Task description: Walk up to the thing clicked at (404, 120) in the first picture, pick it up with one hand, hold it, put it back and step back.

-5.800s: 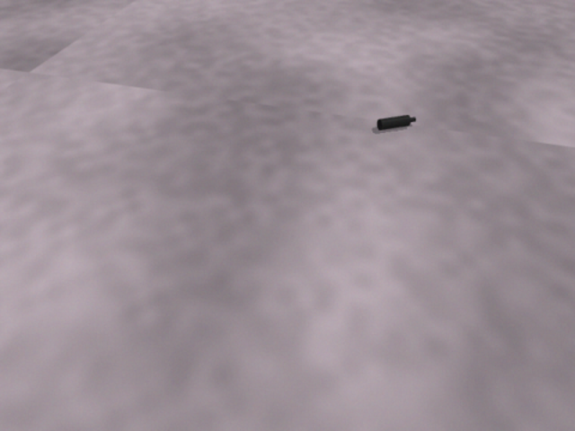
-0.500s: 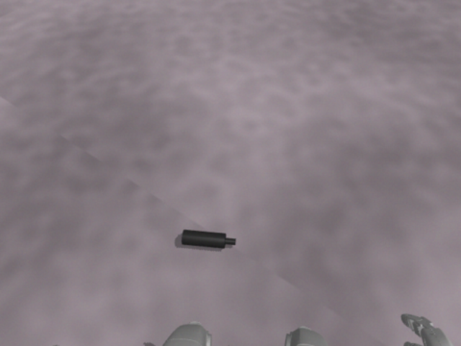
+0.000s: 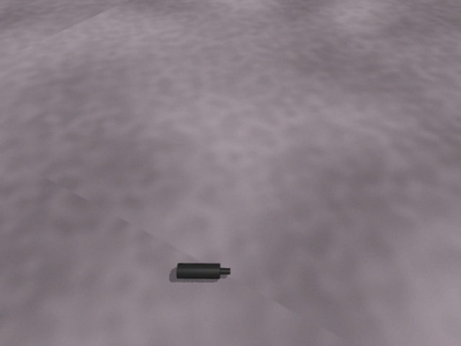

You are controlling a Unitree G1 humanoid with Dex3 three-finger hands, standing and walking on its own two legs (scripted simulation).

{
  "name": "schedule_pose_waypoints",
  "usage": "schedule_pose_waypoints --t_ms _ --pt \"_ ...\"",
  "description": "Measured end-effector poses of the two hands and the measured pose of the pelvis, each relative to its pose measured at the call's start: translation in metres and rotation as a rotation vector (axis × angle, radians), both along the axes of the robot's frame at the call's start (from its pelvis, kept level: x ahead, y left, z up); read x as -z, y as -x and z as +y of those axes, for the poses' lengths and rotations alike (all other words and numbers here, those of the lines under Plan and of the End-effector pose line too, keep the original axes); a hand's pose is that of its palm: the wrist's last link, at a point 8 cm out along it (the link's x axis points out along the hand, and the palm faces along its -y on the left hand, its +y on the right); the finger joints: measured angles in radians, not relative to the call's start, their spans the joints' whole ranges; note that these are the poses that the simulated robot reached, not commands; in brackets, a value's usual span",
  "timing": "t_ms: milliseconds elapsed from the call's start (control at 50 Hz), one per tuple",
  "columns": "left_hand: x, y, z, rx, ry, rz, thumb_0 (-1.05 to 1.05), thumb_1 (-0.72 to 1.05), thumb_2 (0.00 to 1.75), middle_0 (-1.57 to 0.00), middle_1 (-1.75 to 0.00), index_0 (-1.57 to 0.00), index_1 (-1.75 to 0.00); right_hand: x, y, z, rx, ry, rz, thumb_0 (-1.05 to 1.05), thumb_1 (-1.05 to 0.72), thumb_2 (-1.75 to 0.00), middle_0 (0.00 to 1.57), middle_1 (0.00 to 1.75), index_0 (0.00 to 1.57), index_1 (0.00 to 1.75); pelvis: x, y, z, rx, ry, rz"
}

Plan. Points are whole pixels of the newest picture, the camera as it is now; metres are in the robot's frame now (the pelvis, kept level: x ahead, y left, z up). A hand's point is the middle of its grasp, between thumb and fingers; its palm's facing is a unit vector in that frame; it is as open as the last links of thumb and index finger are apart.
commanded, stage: walk up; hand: left
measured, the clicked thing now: (204, 271) +0.54 +0.14 -0.73
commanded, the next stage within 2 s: stand in 1.18 s
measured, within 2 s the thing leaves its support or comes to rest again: neither
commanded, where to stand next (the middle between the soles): +0.12 +0.00 m, yaw -1 degrees
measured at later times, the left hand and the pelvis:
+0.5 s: hand out of the picture +0.15 +0.24 -0.13, palm faces -0.08 -0.93 -0.35, open 7.3 cm; pelvis +0.02 -0.01 +0.02, yaw -3 degrees
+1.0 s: hand out of the picture +0.12 +0.24 -0.14, palm faces -0.11 -0.93 -0.34, open 7.3 cm; pelvis +0.03 -0.01 +0.02, yaw -4 degrees
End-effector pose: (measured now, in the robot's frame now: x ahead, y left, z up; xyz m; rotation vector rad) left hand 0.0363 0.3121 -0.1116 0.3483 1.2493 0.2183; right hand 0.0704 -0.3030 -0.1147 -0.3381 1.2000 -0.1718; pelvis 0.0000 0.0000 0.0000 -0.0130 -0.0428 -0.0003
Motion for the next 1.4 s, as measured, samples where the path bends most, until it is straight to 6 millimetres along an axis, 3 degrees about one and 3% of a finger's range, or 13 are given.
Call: schedule_pose_waypoints --t_ms 100,280,420,540,780,920,1260,1400 --pt "-0.003 -0.029 -0.006 0.021 0.015 -0.024 0.01 0.91 0.90 -0.20 -0.30 -0.21 -0.30 -0.006 0.000 0.000 0.020 -0.004 0.034 0.00 -0.91 -0.90 0.20 0.30 0.20 0.30 -0.007 -0.012 -0.004 0.008 0.001 0.007" --pt "-0.009 -0.082 -0.019 0.068 0.031 -0.079 0.01 0.91 0.90 -0.20 -0.30 -0.21 -0.30 -0.017 -0.027 -0.009 0.057 0.018 -0.019 0.00 -0.91 -0.90 0.20 0.30 0.20 0.30 -0.013 -0.021 -0.005 0.025 -0.010 0.006" --pt "-0.015 -0.105 -0.026 0.095 0.036 -0.113 0.00 0.91 0.90 -0.20 -0.30 -0.21 -0.30 -0.024 -0.040 -0.012 0.076 0.018 -0.063 0.00 -0.91 -0.90 0.20 0.30 0.20 0.30 -0.017 -0.024 -0.005 0.039 -0.015 -0.003" --pt "-0.018 -0.105 -0.029 0.103 0.033 -0.099 0.00 0.91 0.90 -0.20 -0.30 -0.21 -0.30 -0.023 -0.038 -0.012 0.087 0.006 -0.059 0.00 -0.91 -0.90 0.20 0.30 0.20 0.30 -0.019 -0.024 -0.007 0.051 -0.017 -0.006" --pt "-0.015 -0.084 -0.029 0.091 0.027 -0.015 0.01 0.91 0.90 -0.20 -0.30 -0.21 -0.30 -0.014 -0.009 -0.011 0.115 -0.013 0.025 0.00 -0.91 -0.90 0.20 0.30 0.20 0.30 -0.021 -0.025 -0.009 0.065 -0.019 -0.002" --pt "-0.013 -0.081 -0.030 0.089 0.029 0.002 0.01 0.91 0.90 -0.20 -0.30 -0.21 -0.30 -0.013 -0.001 -0.010 0.134 -0.016 0.046 0.00 -0.91 -0.90 0.20 0.30 0.20 0.30 -0.021 -0.027 -0.009 0.070 -0.017 -0.002" --pt "-0.016 -0.108 -0.032 0.104 0.038 -0.053 0.01 0.91 0.90 -0.20 -0.30 -0.21 -0.30 -0.019 -0.017 -0.008 0.141 -0.006 0.006 0.00 -0.91 -0.90 0.20 0.30 0.20 0.30 -0.022 -0.034 -0.006 0.069 -0.016 0.001" --pt "-0.018 -0.109 -0.032 0.097 0.042 -0.073 0.00 0.91 0.90 -0.20 -0.30 -0.21 -0.30 -0.022 -0.022 -0.006 0.123 -0.004 -0.005 0.00 -0.91 -0.90 0.20 0.30 0.20 0.30 -0.024 -0.030 -0.006 0.059 -0.014 0.000"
